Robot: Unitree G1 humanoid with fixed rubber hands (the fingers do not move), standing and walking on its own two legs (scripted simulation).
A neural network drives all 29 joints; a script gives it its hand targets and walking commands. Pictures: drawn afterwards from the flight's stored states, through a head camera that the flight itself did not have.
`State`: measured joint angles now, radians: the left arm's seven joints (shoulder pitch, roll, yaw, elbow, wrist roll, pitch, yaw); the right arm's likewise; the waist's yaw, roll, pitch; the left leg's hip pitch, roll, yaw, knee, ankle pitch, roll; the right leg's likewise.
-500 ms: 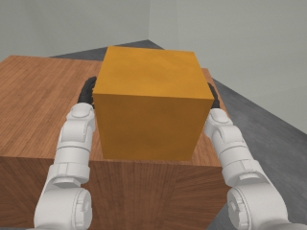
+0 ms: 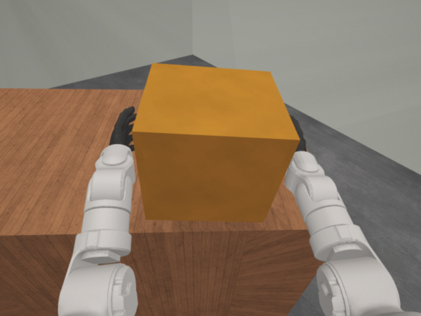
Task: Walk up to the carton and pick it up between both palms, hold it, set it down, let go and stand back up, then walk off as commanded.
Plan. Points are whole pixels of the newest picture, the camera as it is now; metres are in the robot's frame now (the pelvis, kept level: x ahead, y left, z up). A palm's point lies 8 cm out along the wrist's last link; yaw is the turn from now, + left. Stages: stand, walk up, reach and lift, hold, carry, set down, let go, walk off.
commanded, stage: set down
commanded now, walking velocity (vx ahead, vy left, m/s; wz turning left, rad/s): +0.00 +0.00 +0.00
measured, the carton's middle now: (209, 144) +0.41 -0.01 +0.16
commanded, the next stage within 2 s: none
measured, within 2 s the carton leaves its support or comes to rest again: rests again in 1.90 s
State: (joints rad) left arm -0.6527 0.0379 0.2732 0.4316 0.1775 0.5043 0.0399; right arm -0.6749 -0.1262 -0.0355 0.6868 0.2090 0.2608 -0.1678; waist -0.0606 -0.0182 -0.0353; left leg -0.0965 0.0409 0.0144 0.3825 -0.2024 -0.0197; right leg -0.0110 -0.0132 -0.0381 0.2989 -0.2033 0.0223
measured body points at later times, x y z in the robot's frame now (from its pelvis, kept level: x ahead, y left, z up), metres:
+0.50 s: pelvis -0.01 -0.01 +0.00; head -0.03 +0.02 +0.45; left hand +0.41 +0.16 +0.13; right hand +0.39 -0.17 +0.13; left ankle +0.01 +0.13 -0.75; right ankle -0.02 -0.13 -0.75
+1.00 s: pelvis -0.01 +0.00 +0.00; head -0.01 +0.01 +0.45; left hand +0.42 +0.16 +0.10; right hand +0.40 -0.18 +0.10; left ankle +0.01 +0.13 -0.75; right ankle -0.02 -0.13 -0.75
